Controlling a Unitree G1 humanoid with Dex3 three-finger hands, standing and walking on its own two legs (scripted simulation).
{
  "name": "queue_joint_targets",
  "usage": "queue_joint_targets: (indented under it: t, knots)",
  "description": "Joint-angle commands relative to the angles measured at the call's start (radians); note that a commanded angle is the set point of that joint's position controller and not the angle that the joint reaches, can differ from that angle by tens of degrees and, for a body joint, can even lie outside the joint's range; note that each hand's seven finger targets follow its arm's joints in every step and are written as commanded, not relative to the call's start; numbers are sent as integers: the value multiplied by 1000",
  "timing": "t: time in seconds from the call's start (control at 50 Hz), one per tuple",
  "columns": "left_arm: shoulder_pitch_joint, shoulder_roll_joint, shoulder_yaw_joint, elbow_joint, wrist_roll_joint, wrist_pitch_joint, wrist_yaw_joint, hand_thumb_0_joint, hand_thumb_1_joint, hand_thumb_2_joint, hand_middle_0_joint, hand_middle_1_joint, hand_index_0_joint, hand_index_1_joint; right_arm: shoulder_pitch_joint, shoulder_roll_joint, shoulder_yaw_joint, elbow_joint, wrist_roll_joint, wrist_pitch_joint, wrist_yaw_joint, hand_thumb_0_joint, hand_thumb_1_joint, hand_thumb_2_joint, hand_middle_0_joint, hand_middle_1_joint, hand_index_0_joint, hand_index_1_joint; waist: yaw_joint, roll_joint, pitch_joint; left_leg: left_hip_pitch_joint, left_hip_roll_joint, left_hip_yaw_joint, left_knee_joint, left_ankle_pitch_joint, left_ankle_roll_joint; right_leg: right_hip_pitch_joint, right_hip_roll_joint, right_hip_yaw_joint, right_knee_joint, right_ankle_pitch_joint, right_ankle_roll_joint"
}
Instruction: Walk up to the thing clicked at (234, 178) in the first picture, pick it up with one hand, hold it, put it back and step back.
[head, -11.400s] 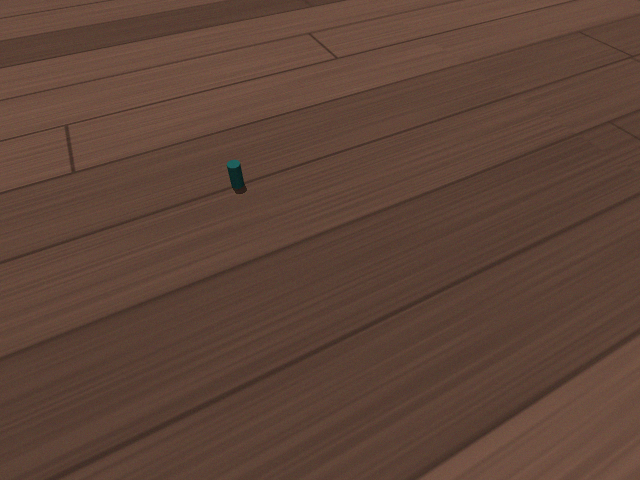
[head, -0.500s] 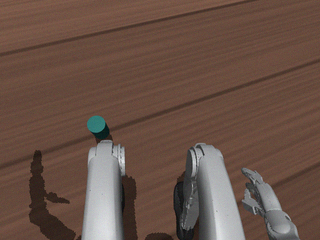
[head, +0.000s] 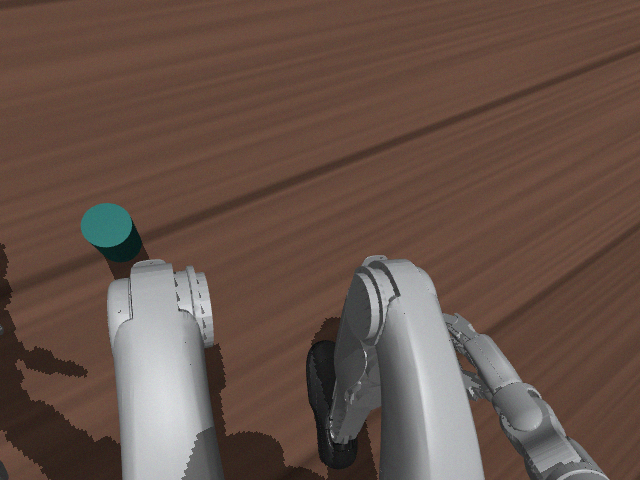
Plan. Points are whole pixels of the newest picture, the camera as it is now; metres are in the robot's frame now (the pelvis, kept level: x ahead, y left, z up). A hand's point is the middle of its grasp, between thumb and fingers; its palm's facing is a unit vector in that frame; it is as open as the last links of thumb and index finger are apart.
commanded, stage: approach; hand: left
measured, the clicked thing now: (114, 235) +0.39 +0.25 -0.25
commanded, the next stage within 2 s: close in in 0.02 s
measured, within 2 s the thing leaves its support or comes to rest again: leaves its support in 1.84 s
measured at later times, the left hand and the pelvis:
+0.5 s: hand (64, 250) +0.36 +0.29 -0.19, palm faces +0.18 -0.98 +0.03, open 17.6 cm; pelvis -0.01 +0.01 -0.03, yaw -4 degrees
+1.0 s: hand (98, 248) +0.37 +0.26 -0.21, palm faces +0.19 -0.98 +0.01, open 16.4 cm; pelvis -0.02 +0.02 -0.04, yaw -6 degrees
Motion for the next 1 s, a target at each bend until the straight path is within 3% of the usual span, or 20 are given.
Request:
queue_joint_targets:
  t: [0.0,0.02,0.06,0.1,0.16,0.22,0.26,0.28,0.3,0.34,0.38,0.4,0.48,0.56,0.64,0.72,0.74,0.82,0.88,0.98]
  knots:
    - [-142,403,70,-182,-21,-134,32,0,-497,77,-65,-70,-33,-93,33,-287,-56,-47,-33,6,-11,0,-913,-908,198,300,198,300,31,437,-655,496,13,92,-256,156,20,281,41,-65,-203,164,-44]
    - [-108,335,34,-143,-25,-142,33,0,-518,70,-65,-76,-38,-95,23,-290,-48,-45,-39,13,-9,0,-918,-908,198,300,199,300,9,434,-642,505,14,84,-248,172,17,269,41,-73,-193,177,-44]
    - [-120,269,-22,-134,-19,-162,41,0,-531,59,-66,-81,-44,-94,-4,-298,-40,-52,-53,23,-4,0,-920,-907,198,300,199,300,-19,454,-614,511,17,67,-238,172,13,245,42,-88,-178,186,-45]
    - [-106,280,-17,-99,-14,-179,62,0,-542,48,-66,-80,-48,-89,-16,-319,-28,-61,-64,33,0,0,-922,-907,198,300,199,300,-37,458,-609,527,21,46,-223,211,6,253,43,-111,-156,222,-44]
    - [-126,196,-86,-52,-27,-213,92,0,-611,3,-71,-82,-67,-81,-49,-315,7,-78,-78,48,13,0,-929,-905,198,300,199,300,-69,407,-557,486,21,25,-192,205,6,260,47,-133,-149,232,-38]
    - [-119,244,-64,-31,-14,-254,160,0,-611,1,-72,-77,-70,-73,-67,-324,31,-87,-93,60,24,0,-926,-904,198,300,199,300,-62,394,-518,442,19,22,-175,165,10,280,51,-144,-148,209,-33]
    - [-112,202,-92,-24,3,-277,206,0,-611,17,-71,-90,-71,-86,-81,-323,40,-89,-104,66,35,0,-926,-904,198,300,199,300,-57,401,-491,441,19,20,-175,143,7,276,53,-151,-146,195,-32]
    - [-88,256,-42,-32,12,-289,237,0,-611,23,-68,-93,-70,-88,-77,-332,38,-84,-111,71,37,0,-921,-903,198,300,199,300,-40,420,-498,446,19,22,-172,145,5,285,55,-153,-144,200,-33]
    - [-119,260,-61,-53,25,-304,264,0,-611,27,-64,-90,-67,-82,-83,-335,45,-86,-116,76,41,0,-917,-901,199,300,199,300,-53,438,-469,425,18,22,-176,118,6,276,55,-155,-144,185,-33]
    - [-86,198,-83,-22,40,-320,310,0,-600,29,-60,-81,-62,-74,-88,-334,50,-89,-130,88,51,0,-922,-903,199,300,199,300,-66,424,-451,427,19,11,-175,127,2,275,56,-167,-134,200,-31]
    - [-118,180,-122,-45,58,-343,347,0,-567,27,-59,-68,-59,-62,-89,-339,55,-92,-141,97,60,0,-922,-903,199,300,199,300,-93,446,-426,426,18,2,-181,109,-2,272,57,-178,-133,197,-30]
    - [-111,170,-139,-34,69,-348,364,0,-576,19,-63,-69,-64,-62,-96,-340,53,-93,-140,100,63,0,-919,-902,199,300,199,300,-90,434,-400,407,17,2,-186,81,0,253,57,-181,-136,179,-31]
    - [-146,129,-219,-35,83,-373,410,0,-555,14,-56,-52,-59,-43,-105,-344,65,-100,-156,109,79,0,-921,-902,199,300,199,300,-135,399,-372,376,13,-8,-169,48,7,265,61,-191,-144,174,-24]
    - [-137,120,-244,-17,82,-394,453,0,-532,15,-55,-50,-61,-37,-110,-346,81,-110,-164,117,90,0,-914,-900,199,300,199,300,-138,357,-371,359,7,-13,-154,29,14,280,67,-198,-154,167,-20]
    - [-141,124,-242,18,95,-414,505,0,-525,39,-58,-59,-65,-47,-122,-356,91,-123,-169,127,98,0,-908,-899,199,300,199,300,-145,357,-315,344,6,-28,-170,-19,11,251,68,-213,-150,128,-20]
    - [-115,123,-247,34,114,-438,544,0,-460,66,-55,-52,-56,-45,-123,-355,107,-132,-183,136,107,0,-904,-900,199,300,199,300,-138,374,-322,362,7,-36,-169,18,5,274,73,-218,-141,159,-22]
    - [-134,124,-257,29,117,-445,549,0,-454,63,-56,-47,-56,-40,-127,-357,112,-133,-185,138,107,0,-909,-901,199,300,199,300,-151,371,-319,358,5,-37,-161,20,6,272,73,-220,-142,164,-21]
    - [-113,118,-268,35,138,-456,580,0,-401,90,-51,-46,-48,-42,-125,-368,114,-132,-195,147,112,0,-904,-902,199,300,199,300,-154,407,-301,400,15,-56,-181,34,-5,266,73,-228,-132,181,-21]
    - [-120,124,-263,40,140,-469,609,0,-333,132,-128,-57,-108,-69,-132,-369,125,-133,-200,151,116,0,-901,-904,199,300,199,300,-166,406,-302,399,14,-65,-176,48,-6,280,74,-237,-126,194,-19]
    - [-161,135,-286,39,154,-489,645,0,-42,336,-337,-281,-323,-286,-129,-367,141,-131,-211,157,121,0,-889,-898,200,299,199,299,-192,395,-289,376,10,-60,-153,30,3,292,81,-239,-145,193,-15]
